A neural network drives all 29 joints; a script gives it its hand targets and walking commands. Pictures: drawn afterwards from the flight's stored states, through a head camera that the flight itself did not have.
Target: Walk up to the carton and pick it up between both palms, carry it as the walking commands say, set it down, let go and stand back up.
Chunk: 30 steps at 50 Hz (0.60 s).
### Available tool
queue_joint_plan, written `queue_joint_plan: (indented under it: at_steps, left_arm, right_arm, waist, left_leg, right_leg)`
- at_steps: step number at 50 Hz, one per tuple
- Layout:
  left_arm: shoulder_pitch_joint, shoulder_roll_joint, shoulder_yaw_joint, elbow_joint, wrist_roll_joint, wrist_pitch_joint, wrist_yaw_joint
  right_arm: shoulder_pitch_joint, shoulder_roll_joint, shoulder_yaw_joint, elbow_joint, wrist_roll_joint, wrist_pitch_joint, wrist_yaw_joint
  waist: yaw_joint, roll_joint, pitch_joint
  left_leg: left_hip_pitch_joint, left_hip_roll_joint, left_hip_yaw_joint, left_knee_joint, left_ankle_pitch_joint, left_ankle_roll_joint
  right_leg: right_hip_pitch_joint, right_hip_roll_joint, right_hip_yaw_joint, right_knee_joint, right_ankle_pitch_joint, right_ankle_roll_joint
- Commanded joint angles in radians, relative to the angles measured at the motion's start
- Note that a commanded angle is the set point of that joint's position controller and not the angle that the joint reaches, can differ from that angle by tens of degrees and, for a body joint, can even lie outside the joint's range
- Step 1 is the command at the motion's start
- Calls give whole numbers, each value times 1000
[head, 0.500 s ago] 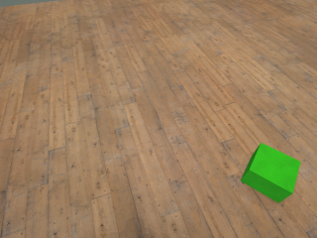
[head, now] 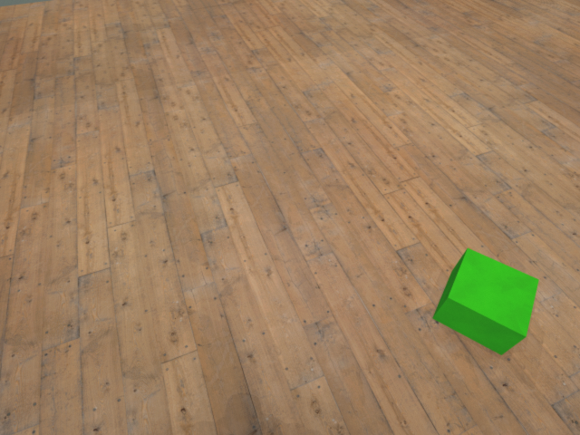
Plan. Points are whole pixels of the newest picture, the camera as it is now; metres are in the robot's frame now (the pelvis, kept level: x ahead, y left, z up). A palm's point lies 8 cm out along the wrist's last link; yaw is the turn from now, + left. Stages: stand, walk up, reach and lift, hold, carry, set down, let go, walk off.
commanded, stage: walk up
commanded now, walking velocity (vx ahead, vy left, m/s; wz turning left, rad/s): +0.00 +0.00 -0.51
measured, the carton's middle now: (483, 299) +0.67 -0.67 -0.69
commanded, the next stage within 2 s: none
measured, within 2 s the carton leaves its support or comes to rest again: neither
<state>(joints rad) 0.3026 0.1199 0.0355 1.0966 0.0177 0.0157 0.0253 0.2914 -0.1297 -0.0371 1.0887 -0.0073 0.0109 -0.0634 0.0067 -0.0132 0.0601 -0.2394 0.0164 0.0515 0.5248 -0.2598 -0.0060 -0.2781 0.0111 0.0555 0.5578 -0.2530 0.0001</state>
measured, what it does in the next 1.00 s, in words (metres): walks ahead, turning right: right foot, then left foot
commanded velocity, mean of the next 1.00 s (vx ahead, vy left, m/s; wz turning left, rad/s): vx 0.34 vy -0.11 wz -0.47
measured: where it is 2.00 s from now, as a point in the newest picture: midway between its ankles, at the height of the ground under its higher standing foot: (404, 391)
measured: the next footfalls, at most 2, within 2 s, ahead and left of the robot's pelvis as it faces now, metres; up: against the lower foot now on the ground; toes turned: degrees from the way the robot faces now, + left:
right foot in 0.26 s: +0.00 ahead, -0.15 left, +0.00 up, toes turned -17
left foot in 0.78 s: +0.36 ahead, -0.07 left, +0.00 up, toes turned -18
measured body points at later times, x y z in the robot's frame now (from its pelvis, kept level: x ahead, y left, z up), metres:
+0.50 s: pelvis +0.05 -0.10 +0.01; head +0.06 -0.13 +0.46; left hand +0.02 +0.14 -0.12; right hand +0.14 -0.38 -0.11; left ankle +0.14 +0.05 -0.63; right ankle -0.03 -0.13 -0.73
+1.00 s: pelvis +0.25 -0.18 +0.00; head +0.30 -0.19 +0.45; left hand +0.49 +0.00 -0.14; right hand +0.08 -0.40 -0.13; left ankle +0.32 -0.05 -0.73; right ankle +0.22 -0.34 -0.66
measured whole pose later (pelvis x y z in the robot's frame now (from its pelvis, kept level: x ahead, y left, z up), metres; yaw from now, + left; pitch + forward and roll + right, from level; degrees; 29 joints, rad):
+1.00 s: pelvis +0.25 -0.18 +0.00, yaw -33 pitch -1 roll +0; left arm 0.17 0.31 0.09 0.89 0.02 0.01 -0.07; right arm 0.36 -0.23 -0.08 1.04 -0.04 -0.06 -0.03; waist -0.02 -0.04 0.10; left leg -0.19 0.16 0.22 0.50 -0.27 -0.05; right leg -0.58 -0.09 0.00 1.03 -0.22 0.02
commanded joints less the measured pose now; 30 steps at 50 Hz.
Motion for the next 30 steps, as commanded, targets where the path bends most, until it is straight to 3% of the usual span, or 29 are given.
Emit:
queue_joint_plan:
  at_steps: [1, 2, 3, 4, 5, 7, 8, 9, 10, 11, 12, 13, 14, 15, 16, 17, 18, 19, 20, 22, 23, 24, 25, 27, 28, 30]
  left_arm:
    - [-83, 103, 56, -156, -23, 1, -5]
    - [-67, 75, 62, -163, -11, 5, -1]
    - [-63, 88, 63, -174, 9, 6, -2]
    - [-57, 67, 61, -178, 9, 13, -12]
    - [-32, 58, 55, -190, 3, 19, -21]
    - [2, 44, 44, -187, 4, 36, -25]
    - [-25, 58, 46, -199, 2, 46, -31]
    - [-1, 55, 42, -203, -4, 44, -34]
    - [24, 65, 42, -200, -6, 44, -33]
    - [104, 83, 41, -204, -7, 29, -36]
    - [200, 151, 64, -162, 13, 34, -78]
    - [296, 168, 73, -131, 20, 18, -98]
    - [347, 244, 83, -124, 28, -3, -89]
    - [270, 227, 69, -156, 20, -17, -79]
    - [234, 205, 52, -174, 4, -31, -59]
    - [199, 203, 41, -168, 2, -51, -46]
    - [170, 198, 36, -170, -4, -66, -30]
    - [135, 220, 39, -171, -1, -80, -27]
    - [167, 218, 36, -157, -2, -95, -26]
    - [244, 186, 25, -125, -4, -110, -23]
    - [294, 178, 25, -115, -1, -112, -22]
    - [322, 166, 21, -106, -3, -112, -21]
    - [343, 174, 25, -99, -4, -114, -23]
    - [432, 151, 19, -73, -2, -116, -21]
    - [437, 140, 12, -67, -3, -114, -20]
    - [448, 141, 15, -58, 1, -116, -20]
  right_arm:
    - [163, -153, -38, -44, -4, -7, -28]
    - [118, -183, -41, -74, -24, -12, -35]
    - [101, -181, -41, -100, -27, -12, -38]
    - [80, -171, -52, -96, -39, -16, -42]
    - [22, -178, -53, -120, -50, -21, -49]
    - [-35, -202, -65, -141, -58, -30, -40]
    - [-37, -207, -66, -132, -57, -28, -31]
    - [-46, -231, -77, -133, -60, -28, -24]
    - [-16, -240, -78, -131, -42, -27, -20]
    - [-20, -262, -65, -124, -29, -38, -10]
    - [-9, -322, -90, -100, -37, -15, -11]
    - [-136, -257, -69, -164, -32, -2, 5]
    - [-348, -162, -42, -274, -26, -2, 35]
    - [-403, -114, -27, -333, -24, -19, 47]
    - [-360, -156, -35, -318, -23, -40, 71]
    - [-290, -164, -30, -287, -26, -57, 87]
    - [-218, -172, -39, -248, -29, -65, 93]
    - [-177, -188, -45, -230, -33, -58, 96]
    - [-165, -191, -48, -225, -33, -45, 94]
    - [-204, -172, -47, -249, -28, -35, 94]
    - [-232, -164, -45, -265, -27, -29, 91]
    - [-266, -162, -42, -284, -29, -29, 90]
    - [-280, -142, -33, -287, -21, -29, 93]
    - [-368, -138, -33, -318, -18, -35, 91]
    - [-378, -142, -31, -333, -15, -37, 95]
    - [-447, -122, -23, -355, -6, -44, 96]
  waist:
    - [-77, 106, -55]
    - [-78, 236, -74]
    - [-65, 192, -74]
    - [-60, 127, -51]
    - [-22, 163, -32]
    - [7, 166, -4]
    - [9, 166, -1]
    - [14, 192, 0]
    - [30, 149, -19]
    - [63, 184, -48]
    - [102, 75, -62]
    - [169, -122, -10]
    - [247, -424, 25]
    - [176, -292, 64]
    - [124, -121, 49]
    - [78, -53, 67]
    - [46, -10, 47]
    - [28, -46, 20]
    - [30, -84, 5]
    - [41, -32, 28]
    - [55, -64, 22]
    - [63, -46, 41]
    - [65, -104, 44]
    - [99, -100, 47]
    - [94, -106, 55]
    - [101, -141, 44]
  left_leg:
    - [107, 294, -233, -193, -28, 119]
    - [23, 421, -305, -223, 92, 221]
    - [7, 463, -296, -223, 182, 249]
    - [-24, 429, -242, -212, 152, 223]
    - [-92, 387, -180, -219, 62, 171]
    - [-109, 343, -102, -213, 13, 103]
    - [-123, 310, -56, -190, 6, 86]
    - [-104, 315, -41, -178, -1, 83]
    - [-94, 320, -23, -129, 64, 79]
    - [-117, 309, 35, -42, 43, 56]
    - [-288, 385, -21, -62, -438, 58]
    - [-528, 267, 70, 207, -497, 4]
    - [-738, 73, 120, 615, -402, -42]
    - [-789, 140, -30, 694, -270, -22]
    - [-746, 139, -42, 700, -148, -18]
    - [-690, 165, -49, 685, -42, -23]
    - [-611, 166, -55, 674, 22, -32]
    - [-558, 157, -39, 659, 51, -44]
    - [-524, 142, -15, 654, 88, -47]
    - [-542, 122, -9, 644, 124, -43]
    - [-589, 108, -3, 629, 108, -43]
    - [-622, 101, 5, 599, 120, -42]
    - [-626, 85, 26, 568, 128, -40]
    - [-637, 65, 42, 535, 121, -42]
    - [-635, 55, 48, 501, 118, -42]
    - [-570, 46, 63, 369, 136, -43]
  right_leg:
    - [-286, -11, 11, 192, -53, -8]
    - [-279, 11, -66, 453, -253, 13]
    - [-316, -34, -57, 583, -315, 24]
    - [-275, -59, -23, 635, -295, 19]
    - [-232, -79, -1, 596, -263, 13]
    - [-189, -80, -57, 448, -217, 6]
    - [-152, -60, -98, 360, -225, 6]
    - [-143, -49, -114, 275, -238, 3]
    - [-76, -17, -177, 190, -206, 7]
    - [19, -7, -201, 54, -138, -1]
    - [209, -14, -221, 29, -213, -36]
    - [366, -55, -77, -118, -338, -70]
    - [310, -285, 441, -373, -657, -167]
    - [187, -368, 607, -488, -772, -214]
    - [175, -381, 660, -518, -745, -192]
    - [149, -357, 600, -513, -621, -184]
    - [131, -309, 506, -482, -444, -152]
    - [157, -257, 385, -442, -291, -146]
    - [153, -231, 318, -437, -206, -143]
    - [190, -224, 294, -420, -72, -135]
    - [269, -223, 291, -406, 2, -143]
    - [303, -225, 262, -384, 104, -140]
    - [314, -218, 242, -379, 184, -120]
    - [375, -219, 248, -350, 341, -110]
    - [371, -219, 218, -336, 481, -98]
    - [381, -218, 185, -310, 625, -116]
